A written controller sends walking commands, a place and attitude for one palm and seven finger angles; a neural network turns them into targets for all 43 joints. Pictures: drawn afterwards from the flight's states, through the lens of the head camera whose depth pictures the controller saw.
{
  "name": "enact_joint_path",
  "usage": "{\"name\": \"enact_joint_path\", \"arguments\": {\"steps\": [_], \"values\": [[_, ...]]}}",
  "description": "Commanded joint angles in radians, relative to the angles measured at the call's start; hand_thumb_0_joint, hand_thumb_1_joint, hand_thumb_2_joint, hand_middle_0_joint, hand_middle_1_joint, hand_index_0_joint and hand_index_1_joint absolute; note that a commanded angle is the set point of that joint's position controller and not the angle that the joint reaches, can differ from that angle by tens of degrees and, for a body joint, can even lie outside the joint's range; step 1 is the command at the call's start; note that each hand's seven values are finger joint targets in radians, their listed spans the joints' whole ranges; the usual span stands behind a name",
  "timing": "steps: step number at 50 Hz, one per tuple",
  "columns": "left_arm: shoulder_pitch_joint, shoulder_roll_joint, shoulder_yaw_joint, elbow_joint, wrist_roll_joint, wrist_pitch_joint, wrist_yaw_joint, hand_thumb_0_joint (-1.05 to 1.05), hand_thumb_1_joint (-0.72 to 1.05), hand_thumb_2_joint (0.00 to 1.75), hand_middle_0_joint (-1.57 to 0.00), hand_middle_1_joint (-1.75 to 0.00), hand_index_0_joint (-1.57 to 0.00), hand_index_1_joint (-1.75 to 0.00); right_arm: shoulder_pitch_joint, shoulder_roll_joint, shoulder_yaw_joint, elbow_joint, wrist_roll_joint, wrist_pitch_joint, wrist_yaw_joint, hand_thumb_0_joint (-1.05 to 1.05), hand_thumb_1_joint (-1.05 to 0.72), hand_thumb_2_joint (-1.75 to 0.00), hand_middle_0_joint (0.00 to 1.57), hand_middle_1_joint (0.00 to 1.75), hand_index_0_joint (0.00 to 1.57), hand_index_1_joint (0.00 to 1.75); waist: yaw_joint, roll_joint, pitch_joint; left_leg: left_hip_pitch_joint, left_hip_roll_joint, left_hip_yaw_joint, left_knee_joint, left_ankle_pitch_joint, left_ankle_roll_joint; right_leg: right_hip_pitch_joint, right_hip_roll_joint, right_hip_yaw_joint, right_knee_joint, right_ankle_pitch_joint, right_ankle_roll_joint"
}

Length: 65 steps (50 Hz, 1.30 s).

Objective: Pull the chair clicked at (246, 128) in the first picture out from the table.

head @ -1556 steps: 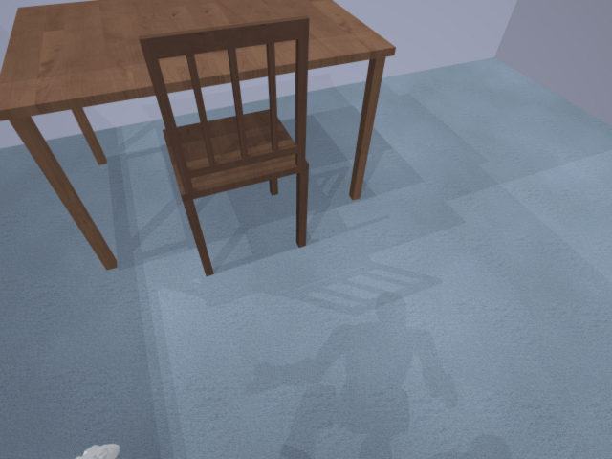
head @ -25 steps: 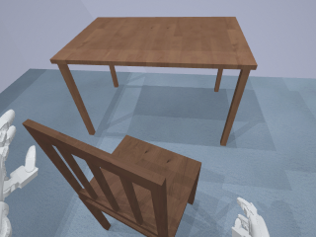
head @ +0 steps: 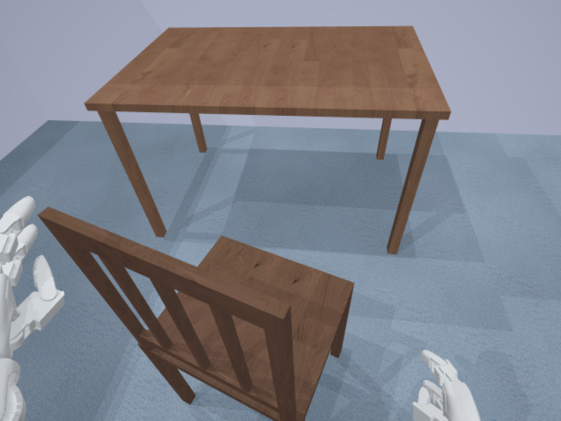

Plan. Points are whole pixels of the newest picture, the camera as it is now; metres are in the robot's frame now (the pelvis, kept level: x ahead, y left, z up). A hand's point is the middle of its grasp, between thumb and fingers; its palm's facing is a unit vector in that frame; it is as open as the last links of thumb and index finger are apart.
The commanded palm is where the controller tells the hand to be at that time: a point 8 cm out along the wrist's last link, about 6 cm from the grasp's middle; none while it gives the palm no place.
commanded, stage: step back with the hand held close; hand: left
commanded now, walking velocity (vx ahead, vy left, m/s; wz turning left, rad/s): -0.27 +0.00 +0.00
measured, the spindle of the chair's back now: (185, 328) +0.28 +0.21 -0.08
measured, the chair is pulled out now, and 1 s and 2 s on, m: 0.59 0.59 0.59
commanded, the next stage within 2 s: stop stepping back and stand still in 1.92 s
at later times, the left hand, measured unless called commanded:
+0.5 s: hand (33, 335) +0.15 +0.27 +0.16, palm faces +0.43 -0.75 -0.51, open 7.4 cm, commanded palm +0.09 +0.31 +0.18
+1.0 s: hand (11, 361) +0.12 +0.28 +0.16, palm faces +0.44 -0.76 -0.48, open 7.4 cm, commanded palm +0.06 +0.31 +0.18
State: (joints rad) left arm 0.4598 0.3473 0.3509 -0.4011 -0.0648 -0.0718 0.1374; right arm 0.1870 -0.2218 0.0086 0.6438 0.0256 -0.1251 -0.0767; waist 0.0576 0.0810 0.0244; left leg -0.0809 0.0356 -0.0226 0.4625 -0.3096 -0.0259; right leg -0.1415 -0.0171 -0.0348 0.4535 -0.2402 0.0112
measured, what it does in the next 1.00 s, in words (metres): shifts its weight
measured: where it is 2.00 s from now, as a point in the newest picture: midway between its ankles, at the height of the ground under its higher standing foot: outside the picture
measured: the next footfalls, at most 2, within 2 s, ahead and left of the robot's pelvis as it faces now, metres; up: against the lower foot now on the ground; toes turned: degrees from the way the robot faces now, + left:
right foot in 1.54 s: -0.08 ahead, -0.13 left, +0.00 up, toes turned -1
left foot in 1.82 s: -0.08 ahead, +0.12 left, +0.00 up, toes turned -2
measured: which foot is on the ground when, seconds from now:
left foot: down 0.00-1.00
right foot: down 0.00-1.00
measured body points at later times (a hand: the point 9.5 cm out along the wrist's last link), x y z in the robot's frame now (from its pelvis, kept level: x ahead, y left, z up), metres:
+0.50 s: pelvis -0.05 +0.01 -0.01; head -0.03 +0.00 +0.44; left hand +0.12 +0.31 +0.19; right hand +0.13 -0.22 -0.10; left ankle -0.03 +0.14 -0.74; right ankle +0.01 -0.13 -0.74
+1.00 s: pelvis -0.08 +0.01 -0.01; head -0.05 +0.02 +0.44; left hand +0.09 +0.31 +0.19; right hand +0.08 -0.22 -0.10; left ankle -0.03 +0.14 -0.74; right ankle +0.01 -0.13 -0.74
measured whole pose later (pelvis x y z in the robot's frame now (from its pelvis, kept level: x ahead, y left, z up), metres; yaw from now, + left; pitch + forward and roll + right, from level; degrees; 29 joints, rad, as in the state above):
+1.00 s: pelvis -0.08 +0.01 -0.01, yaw +0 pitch +1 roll -1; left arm 0.55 0.41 0.43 -0.54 -0.02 -0.20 0.20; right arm 0.20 -0.21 -0.01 0.62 0.01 -0.09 -0.07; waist 0.01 0.00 0.04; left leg -0.40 0.02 -0.02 0.63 -0.25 0.00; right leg -0.42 -0.03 -0.02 0.53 -0.13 0.03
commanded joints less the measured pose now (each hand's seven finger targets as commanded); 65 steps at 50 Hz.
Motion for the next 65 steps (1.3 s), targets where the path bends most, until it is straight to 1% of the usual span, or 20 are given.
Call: {"name": "enact_joint_path", "arguments": {"steps": [1, 5, 7, 10, 14, 19, 27, 29, 34, 37, 40, 43, 46, 50, 54, 57, 59, 61, 63, 65], "values": [[-0.049, 0.187, 0.141, -0.135, 0.01, -0.118, 0.018, 0.0, 0.9, 0.9, -0.2, -0.3, -0.2, -0.3, -0.116, -0.116, -0.049, -0.172, -0.007, -0.017, -0.003, 0.0, -0.9, -0.9, 0.2, 0.3, 0.2, 0.3, -0.041, -0.07, 0.014, -0.105, 0.015, -0.005, -0.043, 0.106, 0.051, -0.074, -0.109, 0.141, -0.134, 0.137, -0.039], [0.067, 0.193, 0.153, -0.204, 0.02, -0.125, 0.028, 0.0, 0.9, 0.9, -0.2, -0.3, -0.2, -0.3, -0.134, -0.117, -0.057, -0.201, -0.011, 0.018, 0.003, 0.0, -0.9, -0.9, 0.2, 0.3, 0.2, 0.3, -0.037, -0.012, -0.12, -0.102, 0.054, -0.02, -0.082, 0.295, 0.057, 0.019, -0.091, 0.072, -0.023, 0.279, -0.018], [0.103, 0.214, 0.175, -0.241, 0.023, -0.125, 0.035, 0.0, 0.9, 0.9, -0.2, -0.3, -0.2, -0.3, -0.14, -0.11, -0.063, -0.214, -0.01, 0.031, 0.001, 0.0, -0.9, -0.9, 0.2, 0.3, 0.2, 0.3, -0.036, -0.05, -0.175, -0.091, 0.068, -0.025, -0.064, 0.401, 0.055, 0.043, -0.087, 0.055, 0.011, 0.355, -0.011], [0.111, 0.245, 0.202, -0.282, 0.02, -0.126, 0.045, 0.0, 0.9, 0.9, -0.2, -0.3, -0.2, -0.3, -0.14, -0.102, -0.064, -0.221, -0.008, 0.039, -0.009, 0.0, -0.9, -0.9, 0.2, 0.3, 0.2, 0.3, -0.037, -0.015, -0.193, -0.114, 0.075, -0.03, -0.059, 0.432, 0.051, 0.047, -0.091, 0.053, 0.043, 0.381, -0.011], [0.1, 0.27, 0.217, -0.318, 0.017, -0.134, 0.052, 0.0, 0.9, 0.9, -0.2, -0.3, -0.2, -0.3, -0.135, -0.102, -0.067, -0.219, -0.004, 0.037, -0.018, 0.0, -0.9, -0.9, 0.2, 0.3, 0.2, 0.3, -0.037, 0.018, -0.18, -0.168, 0.082, -0.043, -0.063, 0.38, 0.052, 0.035, -0.086, 0.06, 0.059, 0.343, -0.011], [0.105, 0.248, 0.204, -0.276, 0.019, -0.129, 0.061, 0.0, 0.9, 0.9, -0.2, -0.3, -0.2, -0.3, -0.122, -0.101, -0.067, -0.211, -0.005, 0.031, -0.024, 0.0, -0.9, -0.9, 0.2, 0.3, 0.2, 0.3, -0.038, -0.005, -0.137, -0.264, 0.081, -0.051, -0.069, 0.221, 0.055, 0.016, -0.082, 0.077, 0.047, 0.251, -0.011], [0.05, 0.25, 0.185, -0.281, 0.029, -0.138, 0.074, 0.0, 0.9, 0.9, -0.2, -0.3, -0.2, -0.3, -0.093, -0.106, -0.061, -0.207, -0.012, 0.022, -0.017, 0.0, -0.9, -0.9, 0.2, 0.3, 0.2, 0.3, -0.047, -0.112, -0.075, -0.294, 0.022, -0.026, -0.002, -0.109, 0.054, -0.155, -0.126, 0.172, -0.123, -0.141, -0.035], [0.039, 0.274, 0.202, -0.302, 0.031, -0.144, 0.08, 0.0, 0.9, 0.9, -0.2, -0.3, -0.2, -0.3, -0.094, -0.116, -0.06, -0.207, -0.013, 0.016, -0.021, 0.0, -0.9, -0.9, 0.2, 0.3, 0.2, 0.3, -0.048, -0.066, -0.07, -0.308, 0.039, -0.052, -0.038, -0.142, 0.06, -0.159, -0.113, 0.158, -0.115, -0.192, -0.034], [0.054, 0.265, 0.214, -0.312, 0.038, -0.161, 0.082, 0.0, 0.9, 0.9, -0.2, -0.3, -0.2, -0.3, -0.097, -0.116, -0.058, -0.217, -0.006, -0.009, -0.025, 0.0, -0.9, -0.9, 0.2, 0.3, 0.2, 0.3, -0.043, 0.038, -0.085, -0.446, 0.089, -0.1, -0.121, -0.185, 0.084, -0.015, -0.059, 0.099, 0.016, -0.072, -0.006], [0.052, 0.25, 0.211, -0.316, 0.038, -0.169, 0.081, 0.0, 0.9, 0.9, -0.2, -0.3, -0.2, -0.3, -0.091, -0.113, -0.056, -0.218, -0.012, -0.023, -0.019, 0.0, -0.9, -0.9, 0.2, 0.3, 0.2, 0.3, -0.04, 0.043, -0.083, -0.5, 0.092, -0.098, -0.118, -0.195, 0.084, 0.015, -0.058, 0.105, 0.053, -0.03, -0.007], [0.056, 0.245, 0.215, -0.3, 0.042, -0.175, 0.08, 0.0, 0.9, 0.9, -0.2, -0.3, -0.2, -0.3, -0.078, -0.112, -0.063, -0.207, -0.012, -0.027, -0.017, 0.0, -0.9, -0.9, 0.2, 0.3, 0.2, 0.3, -0.042, 0.009, -0.068, -0.545, 0.086, -0.095, -0.091, -0.21, 0.085, 0.024, -0.064, 0.123, 0.059, -0.001, -0.013], [0.047, 0.251, 0.214, -0.314, 0.039, -0.182, 0.078, 0.0, 0.9, 0.9, -0.2, -0.3, -0.2, -0.3, -0.066, -0.114, -0.07, -0.196, -0.019, -0.026, -0.007, 0.0, -0.9, -0.9, 0.2, 0.3, 0.2, 0.3, -0.045, -0.084, -0.081, -0.463, 0.04, -0.06, 0.002, -0.167, 0.063, -0.07, -0.108, 0.18, -0.029, -0.026, -0.038], [0.053, 0.257, 0.213, -0.334, 0.035, -0.186, 0.083, 0.0, 0.9, 0.9, -0.2, -0.3, -0.2, -0.3, -0.072, -0.113, -0.068, -0.187, -0.023, -0.021, -0.005, 0.0, -0.9, -0.9, 0.2, 0.3, 0.2, 0.3, -0.049, -0.086, -0.093, -0.398, 0.032, -0.061, 0.022, -0.144, 0.057, -0.138, -0.13, 0.182, -0.069, -0.083, -0.056], [0.082, 0.263, 0.24, -0.341, 0.041, -0.201, 0.086, 0.0, 0.9, 0.9, -0.2, -0.3, -0.2, -0.3, -0.083, -0.111, -0.067, -0.188, -0.023, -0.018, -0.011, 0.0, -0.9, -0.9, 0.2, 0.3, 0.2, 0.3, -0.049, -0.001, -0.114, -0.472, 0.086, -0.111, -0.071, -0.161, 0.078, -0.057, -0.076, 0.116, 0.029, -0.055, -0.025], [0.089, 0.268, 0.273, -0.323, 0.047, -0.217, 0.081, 0.0, 0.9, 0.9, -0.2, -0.3, -0.2, -0.3, -0.096, -0.11, -0.073, -0.189, -0.017, -0.032, -0.019, 0.0, -0.9, -0.9, 0.2, 0.3, 0.2, 0.3, -0.046, 0.079, -0.129, -0.641, 0.143, -0.148, -0.112, -0.17, 0.111, 0.111, -0.032, 0.081, 0.204, 0.138, -0.005], [0.069, 0.258, 0.263, -0.351, 0.044, -0.231, 0.072, 0.0, 0.9, 0.9, -0.2, -0.3, -0.2, -0.3, -0.078, -0.104, -0.077, -0.183, -0.02, -0.046, -0.017, 0.0, -0.9, -0.9, 0.2, 0.3, 0.2, 0.3, -0.048, 0.025, -0.137, -0.629, 0.116, -0.117, -0.039, -0.155, 0.1, 0.082, -0.059, 0.118, 0.196, 0.188, -0.021], [0.063, 0.268, 0.262, -0.354, 0.04, -0.234, 0.074, 0.0, 0.9, 0.9, -0.2, -0.3, -0.2, -0.3, -0.053, -0.102, -0.086, -0.162, -0.025, -0.05, -0.014, 0.0, -0.9, -0.9, 0.2, 0.3, 0.2, 0.3, -0.057, -0.051, -0.143, -0.536, 0.039, -0.071, 0.066, -0.178, 0.065, -0.028, -0.126, 0.21, 0.061, 0.161, -0.065], [0.05, 0.27, 0.24, -0.357, 0.034, -0.229, 0.079, 0.0, 0.9, 0.9, -0.2, -0.3, -0.2, -0.3, -0.04, -0.095, -0.088, -0.149, -0.034, -0.046, -0.004, 0.0, -0.9, -0.9, 0.2, 0.3, 0.2, 0.3, -0.062, -0.168, -0.147, -0.392, -0.025, -0.03, 0.207, -0.178, 0.036, -0.181, -0.225, 0.29, -0.109, 0.006, -0.116], [0.07, 0.276, 0.242, -0.329, 0.035, -0.218, 0.089, 0.0, 0.9, 0.9, -0.2, -0.3, -0.2, -0.3, -0.053, -0.085, -0.085, -0.135, -0.041, -0.031, 0.005, 0.0, -0.9, -0.9, 0.2, 0.3, 0.2, 0.3, -0.061, -0.212, -0.171, -0.29, -0.036, -0.02, 0.282, -0.111, 0.031, -0.231, -0.278, 0.276, -0.159, -0.042, -0.144], [0.102, 0.273, 0.25, -0.345, 0.034, -0.223, 0.088, 0.0, 0.9, 0.9, -0.2, -0.3, -0.2, -0.3, -0.064, -0.086, -0.082, -0.135, -0.04, -0.019, 0.003, 0.0, -0.9, -0.9, 0.2, 0.3, 0.2, 0.3, -0.061, -0.179, -0.181, -0.254, -0.001, -0.06, 0.15, -0.031, 0.045, -0.214, -0.227, 0.187, -0.09, 0.023, -0.122]]}}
